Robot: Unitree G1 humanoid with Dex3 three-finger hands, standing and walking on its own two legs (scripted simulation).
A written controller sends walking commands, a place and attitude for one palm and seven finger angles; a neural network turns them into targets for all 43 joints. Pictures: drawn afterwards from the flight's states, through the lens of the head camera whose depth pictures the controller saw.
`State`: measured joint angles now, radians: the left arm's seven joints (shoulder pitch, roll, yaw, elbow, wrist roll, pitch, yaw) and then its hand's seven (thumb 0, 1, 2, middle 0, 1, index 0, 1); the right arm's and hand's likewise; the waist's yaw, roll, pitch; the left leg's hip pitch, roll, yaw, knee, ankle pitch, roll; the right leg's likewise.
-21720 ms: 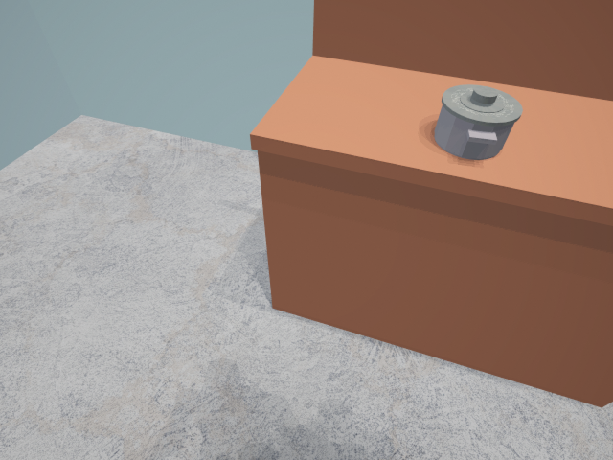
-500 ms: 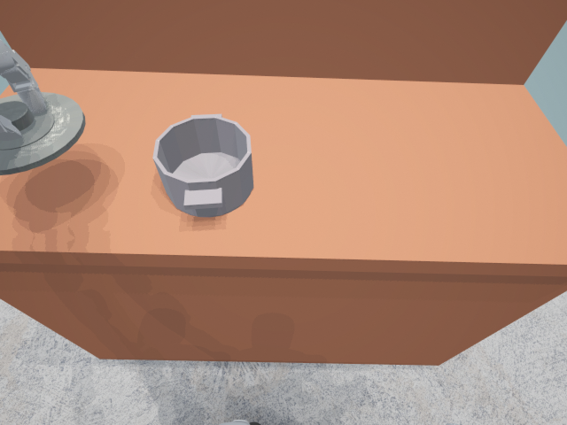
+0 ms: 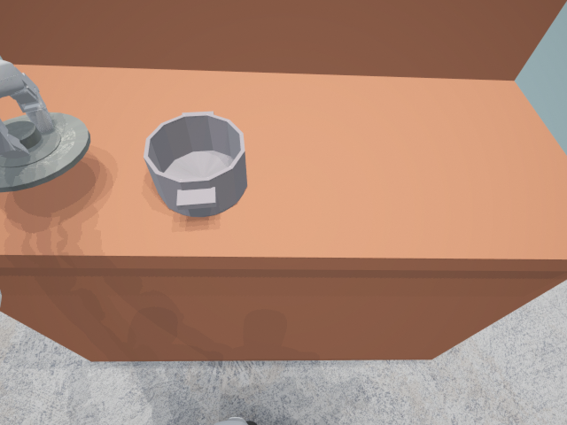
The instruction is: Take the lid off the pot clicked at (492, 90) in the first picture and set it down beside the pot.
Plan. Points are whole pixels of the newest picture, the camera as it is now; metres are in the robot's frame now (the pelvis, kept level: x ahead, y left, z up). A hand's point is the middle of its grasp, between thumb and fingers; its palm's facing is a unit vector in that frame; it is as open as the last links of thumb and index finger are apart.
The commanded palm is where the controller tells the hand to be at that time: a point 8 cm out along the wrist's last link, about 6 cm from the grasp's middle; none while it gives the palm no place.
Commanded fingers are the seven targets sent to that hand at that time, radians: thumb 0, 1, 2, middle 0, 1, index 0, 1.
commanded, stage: lower the lid onto the table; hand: left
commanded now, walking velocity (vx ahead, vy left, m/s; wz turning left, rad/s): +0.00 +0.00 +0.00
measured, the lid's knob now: (18, 136) +0.46 +0.36 +0.14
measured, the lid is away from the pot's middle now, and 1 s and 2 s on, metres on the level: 0.22 0.22 0.23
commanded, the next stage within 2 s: open the fingers wide in 1.40 s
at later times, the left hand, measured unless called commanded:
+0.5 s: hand (18, 150) +0.43 +0.35 +0.14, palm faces -0.43 -0.21 -0.88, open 7.6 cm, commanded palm +0.48 +0.36 +0.22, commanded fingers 0.00 0.69 0.95 -0.84 -1.03 -0.83 -1.03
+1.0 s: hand (33, 170) +0.43 +0.35 +0.11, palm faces -0.48 -0.20 -0.85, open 7.6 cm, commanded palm +0.50 +0.36 +0.18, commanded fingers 0.00 0.69 0.95 -0.84 -1.03 -0.83 -1.03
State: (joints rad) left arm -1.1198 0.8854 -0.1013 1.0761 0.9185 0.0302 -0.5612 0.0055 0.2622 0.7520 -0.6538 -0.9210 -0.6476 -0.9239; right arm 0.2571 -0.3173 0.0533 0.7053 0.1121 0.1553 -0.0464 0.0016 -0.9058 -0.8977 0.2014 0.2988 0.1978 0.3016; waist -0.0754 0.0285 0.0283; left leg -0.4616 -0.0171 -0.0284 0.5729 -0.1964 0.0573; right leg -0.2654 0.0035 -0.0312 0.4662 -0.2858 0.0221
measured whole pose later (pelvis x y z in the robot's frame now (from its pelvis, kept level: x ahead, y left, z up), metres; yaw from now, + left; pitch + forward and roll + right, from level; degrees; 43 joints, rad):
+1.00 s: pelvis +0.00 +0.00 -0.01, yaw -1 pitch +8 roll -4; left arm -1.05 0.87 -0.09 1.16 0.92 -0.04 -0.50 0.01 0.27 0.75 -0.65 -0.92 -0.64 -0.92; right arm 0.28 -0.32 0.07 0.72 0.11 0.11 -0.08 0.00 -0.90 -0.90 0.20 0.30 0.20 0.30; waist -0.10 0.02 -0.01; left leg -0.57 -0.01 -0.02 0.68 -0.24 0.06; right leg -0.38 0.01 -0.02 0.57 -0.33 0.03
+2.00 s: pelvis -0.01 +0.01 -0.02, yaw -1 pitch +9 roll -4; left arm -0.93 0.86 -0.05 1.02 0.94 -0.13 -0.42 0.00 0.30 0.76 -0.59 -0.94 -0.58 -0.95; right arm 0.27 -0.30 0.05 0.67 0.10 0.19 -0.08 0.00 -0.90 -0.90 0.20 0.30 0.20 0.30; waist -0.08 0.02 -0.03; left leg -0.64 -0.01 -0.02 0.73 -0.25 0.07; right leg -0.45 0.01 -0.02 0.63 -0.35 0.01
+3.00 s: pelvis -0.01 +0.00 -0.01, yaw +0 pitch +8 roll -4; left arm -0.93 0.87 -0.03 0.98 0.93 -0.10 -0.44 0.00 -0.05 0.74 -0.40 -0.79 -0.40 -0.79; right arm 0.27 -0.30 0.05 0.68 0.10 0.20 -0.07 0.00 -0.91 -0.90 0.20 0.30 0.20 0.30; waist -0.08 0.03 -0.02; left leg -0.59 -0.01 -0.03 0.69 -0.23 0.06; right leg -0.40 0.01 -0.03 0.59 -0.33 0.02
